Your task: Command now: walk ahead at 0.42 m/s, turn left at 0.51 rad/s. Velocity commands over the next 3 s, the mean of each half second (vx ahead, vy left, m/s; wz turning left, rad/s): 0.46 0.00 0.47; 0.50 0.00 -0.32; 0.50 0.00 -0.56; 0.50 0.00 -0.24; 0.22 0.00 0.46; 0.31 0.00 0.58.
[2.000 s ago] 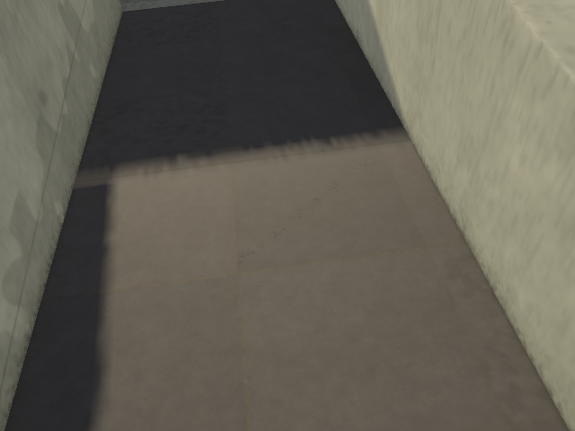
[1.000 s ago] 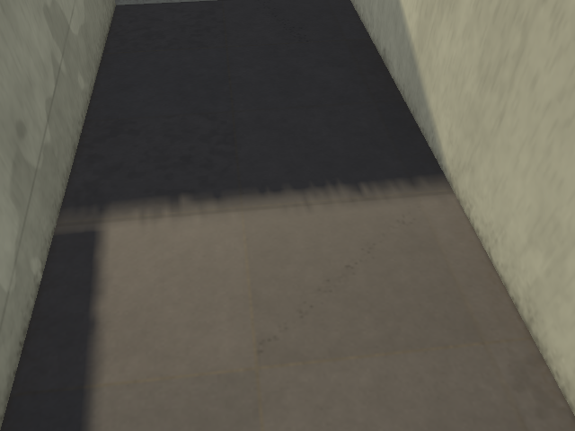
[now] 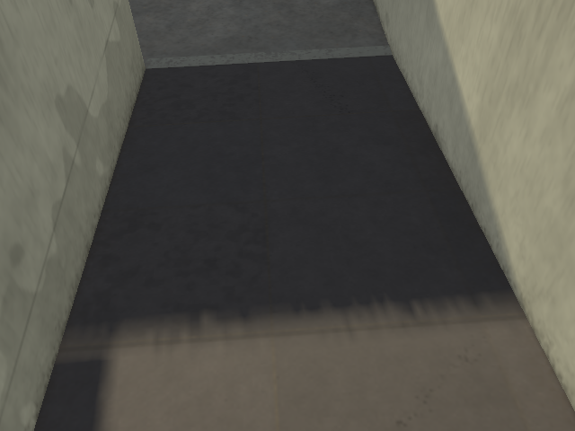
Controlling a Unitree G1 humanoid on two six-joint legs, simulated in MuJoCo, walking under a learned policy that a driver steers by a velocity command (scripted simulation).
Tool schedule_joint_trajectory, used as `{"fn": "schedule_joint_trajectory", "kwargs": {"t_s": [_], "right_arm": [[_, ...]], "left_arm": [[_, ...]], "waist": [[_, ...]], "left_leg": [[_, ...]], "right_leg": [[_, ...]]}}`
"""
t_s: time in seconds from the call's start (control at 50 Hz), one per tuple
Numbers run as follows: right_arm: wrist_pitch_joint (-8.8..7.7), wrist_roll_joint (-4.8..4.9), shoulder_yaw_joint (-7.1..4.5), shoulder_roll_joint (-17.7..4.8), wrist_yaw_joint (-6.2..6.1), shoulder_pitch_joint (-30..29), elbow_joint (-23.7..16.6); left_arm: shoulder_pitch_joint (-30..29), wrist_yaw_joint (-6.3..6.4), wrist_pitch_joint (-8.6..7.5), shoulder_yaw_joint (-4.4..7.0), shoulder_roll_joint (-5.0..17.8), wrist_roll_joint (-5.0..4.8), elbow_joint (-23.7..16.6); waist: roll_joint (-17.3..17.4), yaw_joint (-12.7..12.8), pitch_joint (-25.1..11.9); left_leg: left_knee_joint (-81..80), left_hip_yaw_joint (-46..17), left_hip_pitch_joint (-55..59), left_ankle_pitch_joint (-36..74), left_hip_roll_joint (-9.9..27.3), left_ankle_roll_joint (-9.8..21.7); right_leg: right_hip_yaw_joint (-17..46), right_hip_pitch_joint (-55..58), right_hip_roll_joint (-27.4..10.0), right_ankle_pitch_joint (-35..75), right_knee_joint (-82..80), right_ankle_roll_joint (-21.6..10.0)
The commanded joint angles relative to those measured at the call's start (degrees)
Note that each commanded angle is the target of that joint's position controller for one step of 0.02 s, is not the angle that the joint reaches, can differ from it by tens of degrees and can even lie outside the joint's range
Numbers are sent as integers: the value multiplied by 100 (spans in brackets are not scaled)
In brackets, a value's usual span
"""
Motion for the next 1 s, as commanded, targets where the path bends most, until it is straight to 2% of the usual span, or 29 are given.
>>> {"fn": "schedule_joint_trajectory", "kwargs": {"t_s": [0.02,0.14,0.18,0.2,0.22,0.24,0.26,0.28,0.3,0.32,0.34,0.4,0.46,0.5,0.56,0.64,0.68,0.7,0.72,0.74,0.76,0.78,0.8,0.82,0.84,0.88,0.92,0.96,1.0], "right_arm": [[-130,15,59,9,113,-456,-530],[-32,32,5,-198,234,-937,-885],[-15,5,-76,-308,235,-496,-793],[-15,-9,-221,-552,192,224,-529],[-5,-16,-412,-1118,90,1113,-356],[-66,-14,-402,-1698,88,1020,-558],[-126,53,-400,-1608,160,1438,-619],[-154,42,-351,-1270,162,1393,-463],[-164,53,-222,-912,148,928,-561],[-131,-19,-132,-703,119,374,-699],[-119,-61,-77,-584,100,105,-815],[-160,-70,-90,-641,-45,152,-661],[-248,-15,-61,-571,-164,397,-374],[-298,11,-45,-603,-182,677,-155],[-331,18,-8,-505,-190,939,148],[-272,-75,1,-485,-198,1311,434],[-234,-89,4,-574,-171,1229,436],[-225,-96,22,-613,-153,926,370],[-284,-172,52,-647,-146,448,132],[-467,-367,171,-175,-118,1034,13],[-596,-137,227,-505,-8,1517,-122],[-622,251,235,-546,16,860,-354],[-603,189,208,-679,-12,175,-469],[-544,-3,160,-695,-75,-154,-471],[-493,-175,136,-625,-125,-97,-468],[-482,-291,148,-413,-143,93,-501],[-542,-322,207,-210,-121,-146,-549],[-605,-300,239,-55,-60,-530,-599],[-606,-209,253,-16,6,-943,-744]], "left_arm": [[-260,1,-94,240,908,-31,-256],[-95,-63,-28,372,1196,-244,-48],[-209,-72,42,386,1246,-284,-23],[-152,-87,48,325,1057,-238,-12],[-100,-98,11,209,770,-37,-153],[109,-103,-120,46,312,213,-448],[-22,-88,-292,77,722,7,-583],[-438,-67,-350,103,873,-241,-723],[-566,-33,-355,118,992,-187,-631],[-575,7,-318,154,1027,-40,-531],[-499,-4,-266,183,1042,53,-494],[-511,-98,-237,100,774,164,-445],[-1031,-232,-359,-56,473,108,-489],[-1363,-319,-399,-85,455,57,-583],[-1792,-419,-374,-97,504,3,-797],[-2028,-574,-397,-145,492,-49,-980],[-1388,-562,-391,-69,644,-32,-837],[-538,-546,-401,2,764,-12,-609],[576,-482,-408,74,1045,16,-383],[872,-411,-309,46,1311,9,-384],[1275,-339,-146,116,1382,-255,-314],[1311,-215,-10,225,1407,-274,-273],[568,-139,46,124,1060,-202,-546],[-54,-123,63,24,936,-97,-760],[-291,-126,59,5,964,-54,-850],[-360,-100,53,12,894,-24,-858],[-242,-7,72,62,974,-73,-760],[40,98,161,83,945,-190,-577],[351,157,264,89,886,-233,-410]], "waist": [[-734,42,281],[-719,97,465],[-509,-231,283],[-175,-511,-116],[766,-817,-619],[1910,-395,-762],[1323,-810,-1513],[1021,-841,-1093],[592,-693,-594],[399,-446,-259],[471,-264,-83],[208,-155,-92],[221,-415,53],[190,-586,205],[36,-728,496],[-80,-859,598],[-64,-550,241],[-73,-74,-173],[-355,512,-829],[-2202,193,-1546],[-1556,326,-2486],[-1173,547,-2103],[-240,392,-1066],[276,91,-308],[313,-203,167],[-182,-435,332],[-321,-337,129],[-470,-148,-55],[-521,16,-9]], "left_leg": [[-847,116,20,849,101,39],[-1569,249,322,186,27,387],[-1970,553,1057,57,-182,599],[-2186,748,2145,328,-483,746],[-2109,-384,3701,1043,281,1126],[-2510,-3023,4938,1266,1270,1939],[-2865,-3945,5468,866,1542,2556],[-3079,-3801,5254,-414,1428,2498],[-3063,-3205,4503,-469,1176,2156],[-3080,-2701,3637,-2,946,1909],[-3131,-2341,3067,838,766,1808],[-3187,-1487,2511,2547,542,1636],[-3293,-666,1953,2103,88,1287],[-3318,-622,1809,1280,89,1165],[-2829,-700,2183,825,296,1063],[-1944,-788,3171,2043,629,965],[-1083,-631,3386,3933,520,805],[-140,-450,3007,4466,351,689],[1598,-175,1604,3422,14,519],[4134,374,-369,-2546,-1049,-56],[4536,-459,-1594,-3319,-878,-396],[4443,-629,-2433,-2766,-576,-362],[3531,-475,-2365,-2115,-320,-209],[2822,-360,-1839,-1767,-192,-154],[2237,-316,-1154,-1735,-137,-173],[1134,-151,-338,-1451,-10,-232],[30,113,419,-164,-191,-279],[-1029,213,1186,1470,-525,-239],[-1758,92,1541,2162,-708,-221]], "right_leg": [[613,-115,-1347,292,-753,-870],[504,166,-1722,98,-47,-605],[252,148,-1624,696,835,-385],[-137,-147,-1275,1238,2008,-183],[-533,-1504,-869,113,4074,195],[-47,-3704,103,-3172,5788,516],[829,-4236,124,-3296,6117,488],[1000,-4819,-75,-2777,6063,377],[1048,-4600,-344,-2255,5593,279],[1028,-4119,-484,-1835,5077,263],[1042,-3680,-552,-1549,4610,282],[853,-3071,-483,-374,3501,427],[654,-2241,-272,1865,1867,286],[605,-1885,-115,2803,1340,180],[732,-2222,-112,2792,953,-39],[730,-2932,26,1552,800,-372],[458,-2241,357,842,819,-578],[410,-1125,393,1126,876,-755],[1182,847,-259,2753,1256,-1173],[3356,2864,-1671,5170,1615,-2112],[4893,4267,-2389,3548,1360,-2898],[5297,4128,-2161,246,754,-2691],[4847,2829,-1761,-565,312,-2161],[4426,1318,-1558,-57,89,-1929],[4052,124,-1257,766,-82,-1864],[3217,-925,-832,1965,-224,-1716],[2417,-1415,-418,2800,-205,-1512],[2038,-1641,-39,2298,2,-1179],[2288,-1638,49,955,136,-981]]}}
